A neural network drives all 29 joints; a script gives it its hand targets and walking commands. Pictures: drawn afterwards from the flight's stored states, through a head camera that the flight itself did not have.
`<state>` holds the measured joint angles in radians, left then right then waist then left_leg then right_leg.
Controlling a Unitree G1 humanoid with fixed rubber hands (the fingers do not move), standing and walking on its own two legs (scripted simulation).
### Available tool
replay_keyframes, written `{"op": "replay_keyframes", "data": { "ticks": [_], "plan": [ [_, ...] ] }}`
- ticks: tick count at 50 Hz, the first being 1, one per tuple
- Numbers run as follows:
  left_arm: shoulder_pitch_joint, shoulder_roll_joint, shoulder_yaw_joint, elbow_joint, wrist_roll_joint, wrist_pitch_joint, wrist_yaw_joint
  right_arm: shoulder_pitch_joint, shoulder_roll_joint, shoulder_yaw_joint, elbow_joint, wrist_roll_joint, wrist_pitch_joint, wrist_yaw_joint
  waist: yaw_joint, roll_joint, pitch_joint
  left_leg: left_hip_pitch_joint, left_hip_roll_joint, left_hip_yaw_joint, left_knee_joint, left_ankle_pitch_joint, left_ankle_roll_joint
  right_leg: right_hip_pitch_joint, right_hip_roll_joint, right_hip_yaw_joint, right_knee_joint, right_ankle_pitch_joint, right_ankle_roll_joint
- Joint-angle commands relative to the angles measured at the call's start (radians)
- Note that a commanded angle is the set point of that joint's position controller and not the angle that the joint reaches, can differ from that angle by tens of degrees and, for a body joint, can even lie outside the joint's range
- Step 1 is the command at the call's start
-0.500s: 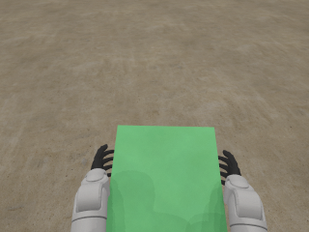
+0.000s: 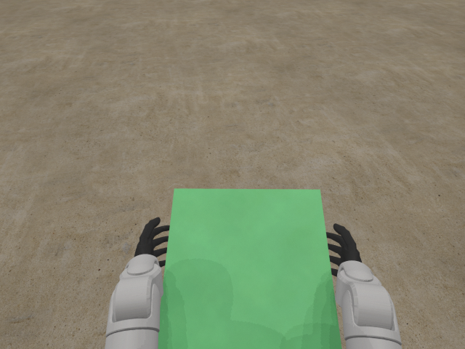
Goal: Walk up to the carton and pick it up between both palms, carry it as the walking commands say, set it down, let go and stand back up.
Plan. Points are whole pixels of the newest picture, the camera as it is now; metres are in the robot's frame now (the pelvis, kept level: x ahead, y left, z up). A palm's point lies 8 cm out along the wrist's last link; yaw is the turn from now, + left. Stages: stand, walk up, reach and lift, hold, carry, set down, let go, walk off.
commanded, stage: carry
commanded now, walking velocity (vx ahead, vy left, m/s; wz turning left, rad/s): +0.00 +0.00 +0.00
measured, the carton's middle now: (245, 274) +0.30 +0.00 -0.06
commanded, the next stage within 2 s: hold in 0.24 s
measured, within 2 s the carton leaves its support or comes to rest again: neither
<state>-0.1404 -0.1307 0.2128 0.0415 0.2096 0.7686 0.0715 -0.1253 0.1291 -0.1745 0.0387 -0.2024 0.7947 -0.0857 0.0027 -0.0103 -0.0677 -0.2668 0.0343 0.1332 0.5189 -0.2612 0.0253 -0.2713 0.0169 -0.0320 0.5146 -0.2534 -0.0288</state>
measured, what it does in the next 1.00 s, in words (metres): stands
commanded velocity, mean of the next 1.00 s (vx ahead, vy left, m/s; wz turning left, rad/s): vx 0.00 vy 0.00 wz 0.00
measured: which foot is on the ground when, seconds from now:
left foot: down 0.00-1.00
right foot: down 0.00-1.00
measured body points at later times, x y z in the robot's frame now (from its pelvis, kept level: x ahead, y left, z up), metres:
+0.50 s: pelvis +0.00 +0.00 +0.01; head -0.04 -0.01 +0.46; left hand +0.26 +0.20 +0.04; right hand +0.29 -0.15 +0.04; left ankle +0.01 +0.10 -0.74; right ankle +0.01 -0.11 -0.74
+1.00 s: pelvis -0.03 +0.00 +0.01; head -0.07 +0.01 +0.45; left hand +0.27 +0.21 +0.03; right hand +0.30 -0.15 +0.04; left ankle +0.01 +0.10 -0.74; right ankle +0.01 -0.11 -0.74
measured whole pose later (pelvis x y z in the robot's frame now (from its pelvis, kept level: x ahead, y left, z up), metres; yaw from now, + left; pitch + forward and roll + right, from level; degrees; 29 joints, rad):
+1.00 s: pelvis -0.03 +0.00 +0.01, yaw +5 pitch -7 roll +0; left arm -0.38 -0.11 0.42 0.48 0.38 0.60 -0.06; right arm -0.39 0.14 -0.42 0.50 -0.36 0.59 0.05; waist 0.00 -0.03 0.01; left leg -0.14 -0.04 -0.02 0.43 -0.17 0.03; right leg -0.11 0.04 0.04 0.43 -0.20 -0.02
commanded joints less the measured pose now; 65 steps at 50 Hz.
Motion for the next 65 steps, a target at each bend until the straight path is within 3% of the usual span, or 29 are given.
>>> {"op": "replay_keyframes", "data": {
  "ticks": [1, 2, 4, 5, 9, 10, 12, 13, 15, 18, 20, 21, 26, 27, 28, 29, 33, 34, 38, 42, 43, 48, 49, 51, 55, 58, 59, 61, 65],
  "plan": [
    [-0.445, -0.716, -0.575, 0.014, -0.269, -0.033, -0.269, -0.453, 0.723, 0.557, -0.009, 0.264, -0.057, 0.270, 0.002, -0.054, -0.250, 0.077, 0.092, -0.094, -0.055, 0.170, -0.003, 0.135, -0.135, 0.126, -0.064, 0.284, -0.043],
    [-0.506, -0.800, -0.641, -0.095, -0.329, -0.027, -0.277, -0.572, 0.783, 0.631, -0.193, 0.319, -0.061, 0.266, -0.001, -0.043, -0.217, 0.061, 0.080, -0.068, -0.038, 0.102, -0.003, 0.090, -0.135, 0.145, -0.096, 0.261, -0.044],
    [-0.371, -0.728, -0.565, 0.157, -0.239, -0.049, -0.288, -0.446, 0.672, 0.521, 0.048, 0.225, -0.082, 0.287, 0.010, 0.054, -0.225, 0.083, 0.083, -0.082, -0.051, 0.176, 0.007, 0.106, -0.135, 0.131, -0.089, 0.314, -0.037],
    [-0.505, -0.802, -0.644, -0.122, -0.338, -0.062, -0.276, -0.590, 0.776, 0.636, -0.217, 0.338, -0.093, 0.276, 0.001, 0.008, -0.228, 0.081, 0.083, -0.087, -0.042, 0.175, -0.003, 0.113, -0.143, 0.141, -0.085, 0.349, -0.037],
    [-0.447, -0.649, -0.536, 0.111, -0.224, -0.062, -0.278, -0.440, 0.654, 0.499, 0.106, 0.219, -0.088, 0.284, 0.005, 0.037, -0.236, 0.083, 0.092, -0.108, -0.075, 0.154, 0.007, 0.097, -0.127, 0.113, -0.090, 0.193, -0.056],
    [-0.424, -0.791, -0.657, -0.045, -0.296, -0.059, -0.285, -0.509, 0.755, 0.617, -0.108, 0.305, -0.089, 0.294, 0.006, 0.058, -0.242, 0.106, 0.121, -0.110, -0.099, 0.235, 0.001, 0.072, -0.118, 0.092, -0.044, 0.190, -0.053],
    [-0.515, -0.736, -0.601, 0.005, -0.275, -0.050, -0.275, -0.511, 0.719, 0.560, -0.021, 0.267, -0.077, 0.285, 0.009, 0.041, -0.132, 0.048, 0.104, -0.101, -0.105, 0.133, 0.007, 0.028, -0.116, 0.108, -0.100, 0.128, -0.029],
    [-0.343, -0.716, -0.463, 0.086, -0.193, -0.056, -0.279, -0.477, 0.666, 0.530, -0.015, 0.228, -0.107, 0.319, 0.071, 0.077, -0.132, 0.290, -0.075, -0.212, -0.152, 0.321, -0.011, 0.190, 0.053, 0.135, -0.158, 0.241, -0.006],
    [-0.423, -0.746, -0.501, 0.094, -0.197, -0.070, -0.273, -0.489, 0.604, 0.478, 0.045, 0.191, -0.138, 0.333, -0.001, 0.157, -0.101, 0.277, -0.027, -0.261, -0.181, 0.405, -0.037, 0.181, 0.059, 0.132, -0.153, 0.255, -0.028],
    [-0.401, -0.751, -0.628, -0.059, -0.257, -0.135, -0.307, -0.470, 0.709, 0.557, -0.106, 0.223, -0.182, 0.315, -0.046, 0.034, -0.363, 0.383, -0.045, -0.267, -0.141, 0.648, -0.028, 0.311, 0.039, 0.149, -0.148, 0.602, 0.012],
    [-0.390, -0.762, -0.535, 0.114, -0.198, -0.104, -0.294, -0.566, 0.622, 0.509, -0.063, 0.192, -0.163, 0.327, -0.069, -0.008, -0.157, 0.346, -0.050, -0.263, -0.184, 0.420, -0.022, 0.187, 0.035, 0.123, -0.197, 0.319, 0.003],
    [-0.421, -0.747, -0.582, 0.030, -0.216, -0.116, -0.297, -0.473, 0.631, 0.482, 0.039, 0.180, -0.152, 0.341, -0.106, 0.071, -0.174, 0.359, -0.027, -0.278, -0.209, 0.425, -0.040, 0.197, 0.047, 0.115, -0.202, 0.303, -0.011],
    [-0.513, -0.735, -0.513, 0.123, -0.183, -0.119, -0.331, -0.610, 0.720, 0.471, 0.051, 0.171, -0.139, 0.344, -0.041, -0.055, -0.099, 0.280, -0.078, -0.243, -0.222, 0.249, -0.005, 0.232, 0.038, 0.098, -0.240, 0.230, 0.019],
    [-0.543, -0.736, -0.521, 0.099, -0.180, -0.119, -0.312, -0.528, 0.694, 0.424, 0.145, 0.154, -0.137, 0.359, -0.079, 0.028, -0.095, 0.297, -0.058, -0.274, -0.225, 0.232, -0.010, 0.190, 0.021, 0.113, -0.234, 0.201, 0.000],
    [-0.499, -0.768, -0.543, 0.143, -0.191, -0.111, -0.318, -0.599, 0.659, 0.453, 0.056, 0.162, -0.154, 0.352, -0.090, -0.050, -0.115, 0.352, -0.056, -0.280, -0.230, 0.219, -0.022, 0.182, 0.040, 0.100, -0.243, 0.190, 0.000],
    [-0.496, -0.717, -0.492, 0.129, -0.166, -0.108, -0.326, -0.532, 0.750, 0.471, 0.119, 0.169, -0.131, 0.346, 0.000, -0.045, -0.116, 0.287, -0.081, -0.237, -0.218, 0.274, -0.002, 0.254, 0.005, 0.131, -0.237, 0.288, 0.025],
    [-0.566, -0.787, -0.516, 0.209, -0.188, -0.122, -0.376, -0.647, 0.757, 0.438, 0.112, 0.173, -0.152, 0.339, -0.070, 0.011, -0.104, 0.295, -0.094, -0.230, -0.212, 0.169, -0.016, 0.190, 0.005, 0.136, -0.261, 0.155, 0.019],
    [-0.615, -0.750, -0.473, 0.189, -0.174, -0.131, -0.379, -0.659, 0.816, 0.424, 0.182, 0.172, -0.151, 0.347, 0.008, 0.009, -0.104, 0.267, -0.093, -0.219, -0.206, 0.166, -0.010, 0.216, -0.009, 0.153, -0.271, 0.159, 0.030],
    [-0.804, -0.761, -0.366, 0.343, -0.129, -0.138, -0.403, -0.818, 0.893, 0.344, 0.359, 0.142, -0.154, 0.390, 0.016, -0.059, -0.063, 0.294, -0.111, -0.176, -0.162, -0.053, 0.014, 0.051, 0.014, 0.123, -0.305, -0.240, 0.003],
    [-0.844, -0.862, -0.366, 0.434, -0.129, -0.148, -0.418, -0.887, 0.829, 0.263, 0.373, 0.080, -0.221, 0.388, -0.051, 0.045, -0.118, 0.310, -0.109, -0.179, -0.155, -0.010, -0.017, 0.002, 0.009, 0.143, -0.277, -0.144, -0.029],
    [-0.831, -0.785, -0.305, 0.461, -0.109, -0.158, -0.415, -0.825, 0.808, 0.218, 0.493, 0.073, -0.198, 0.391, -0.035, -0.025, -0.046, 0.242, -0.092, -0.186, -0.164, -0.034, -0.005, 0.022, 0.021, 0.126, -0.263, -0.176, -0.011],
    [-0.821, -0.818, -0.268, 0.502, -0.056, -0.174, -0.405, -0.821, 0.781, 0.148, 0.527, 0.059, -0.235, 0.409, -0.026, 0.107, -0.041, 0.162, -0.056, -0.214, -0.209, -0.075, -0.007, 0.086, 0.034, 0.102, -0.186, -0.071, -0.032],
    [-0.798, -0.809, -0.274, 0.463, -0.069, -0.201, -0.406, -0.861, 0.793, 0.203, 0.478, 0.076, -0.244, 0.417, 0.018, 0.030, -0.097, 0.214, -0.068, -0.212, -0.191, -0.025, -0.003, 0.093, 0.027, 0.115, -0.216, -0.067, -0.025],
    [-0.879, -0.783, -0.290, 0.425, -0.088, -0.226, -0.391, -0.806, 0.800, 0.140, 0.554, 0.034, -0.255, 0.413, -0.049, -0.016, -0.114, 0.226, -0.067, -0.223, -0.186, 0.033, -0.003, 0.046, 0.043, 0.111, -0.192, -0.017, -0.013],
    [-0.725, -0.779, -0.219, 0.480, -0.027, -0.253, -0.379, -0.802, 0.771, 0.170, 0.492, 0.024, -0.297, 0.420, 0.031, 0.017, -0.171, 0.183, -0.066, -0.215, -0.147, 0.066, 0.002, -0.003, 0.024, 0.125, -0.142, -0.006, -0.020],
    [-0.756, -0.737, -0.254, 0.448, -0.044, -0.293, -0.353, -0.731, 0.753, 0.141, 0.511, 0.017, -0.328, 0.411, -0.017, 0.049, -0.155, 0.158, -0.068, -0.224, -0.109, 0.246, -0.010, 0.009, 0.034, 0.132, -0.111, 0.152, -0.014],
    [-0.655, -0.751, -0.184, 0.505, -0.010, -0.302, -0.344, -0.834, 0.743, 0.167, 0.465, 0.043, -0.353, 0.410, 0.054, -0.042, -0.207, 0.168, -0.060, -0.244, -0.100, 0.225, -0.002, -0.031, 0.045, 0.119, -0.080, 0.101, -0.004],
    [-0.732, -0.753, -0.307, 0.414, -0.055, -0.350, -0.338, -0.711, 0.767, 0.196, 0.447, 0.037, -0.386, 0.392, -0.010, 0.053, -0.337, 0.172, -0.073, -0.229, -0.069, 0.413, -0.014, -0.048, 0.045, 0.135, -0.076, 0.268, 0.003],
    [-0.734, -0.727, -0.291, 0.432, -0.044, -0.415, -0.334, -0.736, 0.712, 0.223, 0.452, 0.045, -0.445, 0.376, -0.010, -0.020, -0.344, 0.034, -0.084, -0.247, 0.010, 0.380, -0.010, -0.082, 0.050, 0.142, -0.008, 0.296, 0.006]
  ]
}}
